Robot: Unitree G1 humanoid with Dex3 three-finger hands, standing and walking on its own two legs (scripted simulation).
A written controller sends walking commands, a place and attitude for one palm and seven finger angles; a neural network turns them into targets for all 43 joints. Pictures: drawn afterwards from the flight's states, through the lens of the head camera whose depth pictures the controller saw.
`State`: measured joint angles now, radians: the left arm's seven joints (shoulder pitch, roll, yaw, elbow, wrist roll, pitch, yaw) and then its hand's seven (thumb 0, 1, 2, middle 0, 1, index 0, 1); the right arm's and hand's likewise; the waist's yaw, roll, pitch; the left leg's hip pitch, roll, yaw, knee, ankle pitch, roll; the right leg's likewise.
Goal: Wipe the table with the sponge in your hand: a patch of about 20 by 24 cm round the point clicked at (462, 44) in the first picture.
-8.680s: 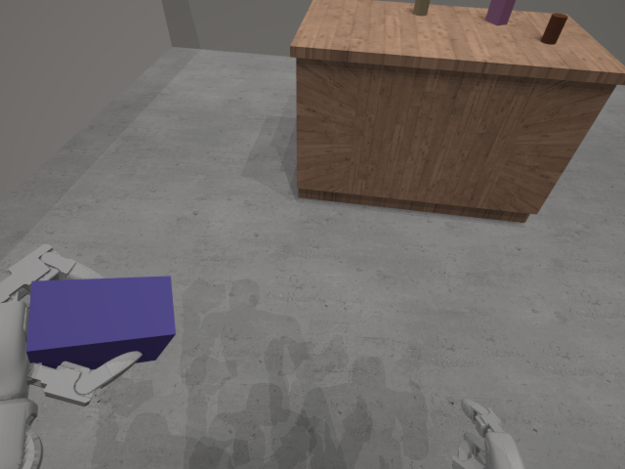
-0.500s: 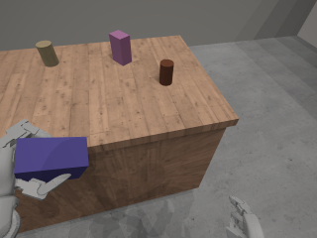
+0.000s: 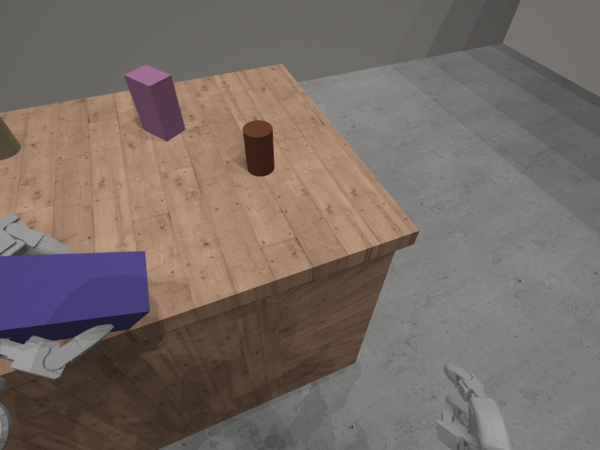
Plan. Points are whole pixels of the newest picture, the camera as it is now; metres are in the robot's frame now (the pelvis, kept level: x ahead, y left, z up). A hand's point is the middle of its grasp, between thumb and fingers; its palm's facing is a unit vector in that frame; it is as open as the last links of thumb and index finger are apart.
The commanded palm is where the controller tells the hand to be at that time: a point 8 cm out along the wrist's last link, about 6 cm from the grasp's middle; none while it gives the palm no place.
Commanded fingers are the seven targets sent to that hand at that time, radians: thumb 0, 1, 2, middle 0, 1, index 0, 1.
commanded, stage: shuffle to correct the standing spot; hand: left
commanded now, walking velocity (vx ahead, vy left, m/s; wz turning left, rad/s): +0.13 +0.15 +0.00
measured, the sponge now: (95, 297) +0.23 +0.22 +0.16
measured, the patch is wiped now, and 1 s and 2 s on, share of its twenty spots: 0.00 0.00 0.00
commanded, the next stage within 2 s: come to a stop and stand still in 0.30 s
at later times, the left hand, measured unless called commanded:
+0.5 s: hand (58, 226) +0.29 +0.26 +0.19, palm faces +0.37 -0.81 -0.45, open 9.8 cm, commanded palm +0.24 +0.31 +0.19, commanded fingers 0.00 0.10 1.30 -1.20 -1.60 -1.20 -1.60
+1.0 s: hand (26, 211) +0.30 +0.30 +0.20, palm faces +0.40 -0.81 -0.43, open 9.8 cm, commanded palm +0.23 +0.31 +0.19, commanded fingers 0.00 0.10 1.30 -1.20 -1.60 -1.20 -1.60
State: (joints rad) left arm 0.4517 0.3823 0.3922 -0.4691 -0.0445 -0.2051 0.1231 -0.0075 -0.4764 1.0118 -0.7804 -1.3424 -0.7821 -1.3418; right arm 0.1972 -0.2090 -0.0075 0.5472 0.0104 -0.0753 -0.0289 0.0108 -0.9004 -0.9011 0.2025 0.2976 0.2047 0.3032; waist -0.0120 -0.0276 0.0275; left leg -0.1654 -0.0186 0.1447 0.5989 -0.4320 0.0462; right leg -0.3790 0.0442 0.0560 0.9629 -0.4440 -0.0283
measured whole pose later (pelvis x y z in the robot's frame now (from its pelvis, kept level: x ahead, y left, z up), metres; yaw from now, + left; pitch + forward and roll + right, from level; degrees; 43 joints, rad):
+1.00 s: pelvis +0.05 +0.04 +0.01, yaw -4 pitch -2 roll +0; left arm 0.27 0.42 0.43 -0.35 -0.04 -0.18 0.08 -0.01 -0.48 1.02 -0.78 -1.34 -0.78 -1.34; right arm 0.20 -0.22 -0.02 0.59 0.01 -0.17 -0.01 0.01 -0.90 -0.90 0.21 0.30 0.21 0.30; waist 0.04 0.01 0.09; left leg -0.26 0.10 0.07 0.48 -0.18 -0.05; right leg -0.27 -0.02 -0.02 0.49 -0.19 0.01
